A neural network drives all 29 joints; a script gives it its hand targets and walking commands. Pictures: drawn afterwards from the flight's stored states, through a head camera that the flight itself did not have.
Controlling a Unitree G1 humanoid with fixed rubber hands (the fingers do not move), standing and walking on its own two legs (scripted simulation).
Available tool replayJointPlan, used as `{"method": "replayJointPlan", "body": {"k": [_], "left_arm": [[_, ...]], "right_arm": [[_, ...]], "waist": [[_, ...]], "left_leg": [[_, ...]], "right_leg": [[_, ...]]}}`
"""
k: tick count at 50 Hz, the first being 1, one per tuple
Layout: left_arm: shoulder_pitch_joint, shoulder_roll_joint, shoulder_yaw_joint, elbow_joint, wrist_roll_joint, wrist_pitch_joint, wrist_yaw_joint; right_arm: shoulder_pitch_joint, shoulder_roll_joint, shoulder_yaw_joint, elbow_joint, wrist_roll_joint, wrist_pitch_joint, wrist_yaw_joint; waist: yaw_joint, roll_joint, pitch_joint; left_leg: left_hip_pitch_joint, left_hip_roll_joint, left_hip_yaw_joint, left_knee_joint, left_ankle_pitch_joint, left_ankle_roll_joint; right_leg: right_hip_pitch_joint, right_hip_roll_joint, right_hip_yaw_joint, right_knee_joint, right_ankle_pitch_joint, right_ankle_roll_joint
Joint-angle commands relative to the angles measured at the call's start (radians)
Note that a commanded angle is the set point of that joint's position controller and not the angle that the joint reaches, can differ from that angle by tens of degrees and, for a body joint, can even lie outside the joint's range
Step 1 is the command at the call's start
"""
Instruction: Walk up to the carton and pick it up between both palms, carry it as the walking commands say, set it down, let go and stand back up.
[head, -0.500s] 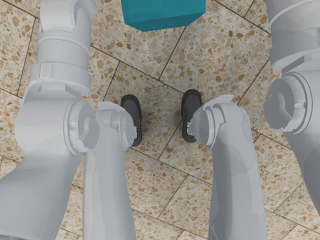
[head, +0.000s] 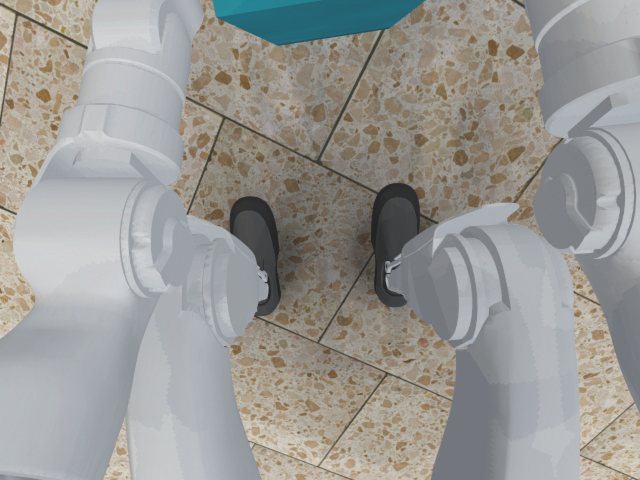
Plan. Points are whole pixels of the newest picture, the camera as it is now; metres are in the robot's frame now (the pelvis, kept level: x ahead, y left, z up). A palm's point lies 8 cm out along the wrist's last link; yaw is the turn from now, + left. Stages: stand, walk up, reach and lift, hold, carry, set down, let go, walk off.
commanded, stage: reach and lift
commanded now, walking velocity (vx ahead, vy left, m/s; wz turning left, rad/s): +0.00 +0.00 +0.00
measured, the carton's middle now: out of the picture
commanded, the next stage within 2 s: none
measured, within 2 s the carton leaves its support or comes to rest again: leaves its support in 1.62 s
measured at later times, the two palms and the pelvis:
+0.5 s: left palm out of the picture +0.57 +0.12 -0.21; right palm out of the picture +0.58 -0.17 -0.20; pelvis +0.00 +0.00 -0.01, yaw +0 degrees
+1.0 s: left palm out of the picture +0.57 +0.11 -0.21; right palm out of the picture +0.58 -0.14 -0.20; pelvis +0.00 +0.00 -0.02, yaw +0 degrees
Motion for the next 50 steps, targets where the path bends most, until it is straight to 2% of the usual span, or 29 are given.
{"method": "replayJointPlan", "body": {"k": [1,4,9,10,12,13,14,17,20,23,24,25,26,28,29,31,32,33,34,36,37,39,40,41,42,43,45,47,50], "left_arm": [[-0.403,0.204,-0.059,-0.133,-0.148,-0.047,-0.008],[-0.362,0.236,-0.040,-0.194,-0.140,-0.051,0.006],[-0.385,0.171,-0.112,-0.193,-0.208,-0.041,0.010],[-0.333,0.141,-0.107,-0.115,-0.187,-0.032,0.006],[-0.339,0.185,-0.058,-0.112,-0.163,-0.032,0.001],[-0.347,0.185,-0.049,-0.143,-0.147,-0.035,-0.001],[-0.400,0.149,-0.092,-0.172,-0.172,-0.037,-0.001],[-0.381,0.113,-0.118,-0.167,-0.172,-0.037,-0.006],[-0.351,0.131,-0.084,-0.131,-0.141,-0.040,-0.009],[-0.405,0.077,-0.112,-0.169,-0.145,-0.043,-0.015],[-0.380,0.047,-0.119,-0.136,-0.151,-0.045,-0.020],[-0.390,0.028,-0.123,-0.144,-0.162,-0.037,-0.020],[-0.413,0.058,-0.115,-0.199,-0.154,-0.048,-0.022],[-0.404,0.000,-0.117,-0.120,-0.167,-0.035,-0.028],[-0.415,-0.025,-0.122,-0.151,-0.158,-0.040,-0.036],[-0.448,-0.102,-0.124,-0.147,-0.134,-0.038,-0.053],[-0.425,-0.049,-0.106,-0.146,-0.127,-0.038,-0.050],[-0.423,-0.077,-0.100,-0.166,-0.100,-0.036,-0.049],[-0.456,-0.110,-0.095,-0.186,-0.094,-0.043,-0.054],[-0.496,-0.239,-0.148,-0.192,-0.125,-0.033,-0.085],[-0.485,-0.253,-0.136,-0.175,-0.113,-0.030,-0.092],[-0.538,-0.371,-0.150,-0.198,-0.103,-0.021,-0.121],[-0.498,-0.439,-0.124,-0.128,-0.077,-0.012,-0.146],[-0.591,-0.550,-0.193,-0.197,-0.090,-0.011,-0.179],[-0.620,-0.659,-0.210,-0.187,-0.094,-0.004,-0.217],[-0.652,-0.770,-0.253,-0.216,-0.100,0.006,-0.253],[-0.615,-0.855,-0.223,-0.208,-0.087,0.027,-0.293],[-0.606,-0.917,-0.205,-0.200,-0.059,0.050,-0.322],[-0.633,-0.940,-0.236,-0.245,-0.054,0.067,-0.344]], "right_arm": [[-0.410,-0.199,0.119,-0.049,0.136,-0.071,-0.002],[-0.399,-0.228,0.124,-0.154,0.148,-0.073,-0.016],[-0.433,-0.203,0.158,-0.165,0.192,-0.072,-0.012],[-0.374,-0.217,0.134,-0.093,0.181,-0.069,-0.010],[-0.395,-0.209,0.144,-0.111,0.163,-0.064,-0.010],[-0.373,-0.189,0.143,-0.069,0.157,-0.061,-0.004],[-0.416,-0.179,0.171,-0.082,0.171,-0.065,0.002],[-0.363,-0.143,0.158,-0.038,0.165,-0.061,0.007],[-0.369,-0.106,0.174,-0.072,0.151,-0.063,0.010],[-0.368,-0.074,0.178,-0.055,0.138,-0.062,0.018],[-0.410,-0.037,0.216,-0.113,0.167,-0.069,0.024],[-0.387,-0.067,0.190,-0.069,0.147,-0.065,0.019],[-0.396,-0.036,0.184,-0.108,0.148,-0.070,0.020],[-0.418,-0.021,0.206,-0.077,0.145,-0.064,0.020],[-0.434,0.052,0.224,-0.097,0.161,-0.061,0.033],[-0.400,0.109,0.221,-0.051,0.128,-0.059,0.051],[-0.418,0.108,0.211,-0.093,0.129,-0.054,0.053],[-0.403,0.052,0.173,-0.083,0.090,-0.060,0.051],[-0.423,0.135,0.179,-0.098,0.100,-0.059,0.060],[-0.423,0.220,0.170,-0.089,0.050,-0.055,0.071],[-0.412,0.226,0.173,-0.075,0.039,-0.048,0.079],[-0.440,0.336,0.162,-0.098,0.006,-0.043,0.105],[-0.443,0.393,0.174,-0.059,-0.006,-0.037,0.123],[-0.422,0.561,0.183,-0.057,-0.009,-0.025,0.156],[-0.461,0.675,0.206,-0.079,-0.004,-0.019,0.190],[-0.439,0.786,0.214,-0.079,-0.017,-0.005,0.226],[-0.436,0.878,0.201,-0.109,-0.015,0.014,0.258],[-0.402,0.921,0.183,-0.103,-0.040,0.032,0.283],[-0.352,0.930,0.171,-0.065,-0.050,0.052,0.313]], "waist": [[0.072,-0.065,-1.443],[0.098,-0.043,-1.588],[0.063,-0.077,-1.614],[0.057,-0.023,-1.512],[0.080,-0.054,-1.433],[0.106,-0.024,-1.416],[0.078,-0.059,-1.509],[0.047,-0.029,-1.460],[0.089,-0.049,-1.410],[0.065,-0.015,-1.440],[0.092,-0.032,-1.483],[0.060,-0.020,-1.421],[0.063,-0.020,-1.434],[0.049,-0.052,-1.392],[0.084,-0.041,-1.396],[0.054,-0.034,-1.376],[0.084,-0.032,-1.371],[0.051,-0.007,-1.335],[0.071,0.012,-1.342],[-0.006,-0.015,-1.375],[0.013,0.002,-1.329],[-0.009,-0.002,-1.308],[0.021,-0.009,-1.264],[-0.014,0.007,-1.280],[-0.001,-0.006,-1.276],[-0.047,-0.018,-1.276],[-0.005,0.006,-1.252],[-0.023,-0.024,-1.201],[-0.016,0.013,-1.157]], "left_leg": [[0.392,-0.103,0.069,-0.003,0.265,-0.014],[0.449,-0.110,0.091,0.025,0.329,-0.011],[0.492,-0.102,0.071,0.007,0.332,-0.006],[0.447,-0.102,0.073,0.005,0.292,-0.008],[0.391,-0.097,0.079,0.007,0.244,-0.006],[0.406,-0.107,0.077,-0.005,0.241,-0.008],[0.435,-0.103,0.071,0.006,0.268,-0.006],[0.463,-0.109,0.073,0.003,0.272,-0.012],[0.416,-0.108,0.084,0.008,0.249,-0.008],[0.460,-0.114,0.069,0.010,0.291,-0.010],[0.474,-0.118,0.083,0.015,0.278,-0.001],[0.460,-0.126,0.081,0.015,0.254,-0.014],[0.447,-0.123,0.084,0.008,0.267,-0.012],[0.421,-0.120,0.091,0.011,0.205,-0.010],[0.439,-0.130,0.087,-0.005,0.230,-0.004],[0.441,-0.131,0.088,0.014,0.240,-0.011],[0.463,-0.132,0.083,0.006,0.235,-0.003],[0.451,-0.134,0.079,0.005,0.238,-0.011],[0.430,-0.141,0.091,-0.006,0.210,-0.014],[0.475,-0.156,0.075,-0.008,0.266,-0.019],[0.444,-0.158,0.068,-0.004,0.243,-0.019],[0.437,-0.164,0.081,0.001,0.222,-0.024],[0.411,-0.168,0.090,0.005,0.193,-0.020],[0.353,-0.170,0.089,0.014,0.192,-0.024],[0.414,-0.170,0.082,0.011,0.204,-0.016],[0.401,-0.172,0.079,0.016,0.200,-0.020],[0.397,-0.173,0.102,0.034,0.213,-0.016],[0.353,-0.183,0.094,0.025,0.165,-0.005],[0.333,-0.171,0.098,0.033,0.163,-0.016]], "right_leg": [[0.877,0.073,0.161,-0.030,0.390,0.072],[0.960,0.079,0.177,-0.021,0.464,0.069],[0.946,0.077,0.134,-0.012,0.441,0.069],[0.882,0.082,0.141,-0.017,0.390,0.062],[0.853,0.078,0.153,-0.040,0.346,0.076],[0.835,0.082,0.158,-0.037,0.329,0.070],[0.878,0.076,0.142,-0.025,0.361,0.065],[0.854,0.085,0.139,-0.036,0.356,0.069],[0.832,0.088,0.148,-0.036,0.338,0.083],[0.827,0.096,0.141,-0.026,0.372,0.075],[0.874,0.096,0.153,-0.039,0.367,0.077],[0.844,0.093,0.140,-0.033,0.348,0.071],[0.858,0.097,0.145,-0.037,0.368,0.078],[0.877,0.091,0.149,-0.057,0.312,0.077],[0.875,0.099,0.145,-0.047,0.335,0.077],[0.844,0.105,0.148,-0.046,0.341,0.076],[0.839,0.104,0.150,-0.041,0.320,0.078],[0.821,0.117,0.141,-0.039,0.333,0.066],[0.824,0.120,0.144,-0.052,0.311,0.068],[0.866,0.128,0.123,-0.052,0.363,0.070],[0.842,0.124,0.127,-0.034,0.351,0.062],[0.825,0.135,0.131,-0.054,0.314,0.058],[0.811,0.133,0.135,-0.049,0.282,0.064],[0.837,0.145,0.143,-0.036,0.340,0.055],[0.815,0.138,0.120,-0.019,0.304,0.060],[0.779,0.146,0.103,-0.019,0.310,0.058],[0.760,0.144,0.121,-0.029,0.291,0.054],[0.723,0.148,0.092,-0.020,0.250,0.054],[0.673,0.145,0.092,-0.011,0.250,0.044]]}}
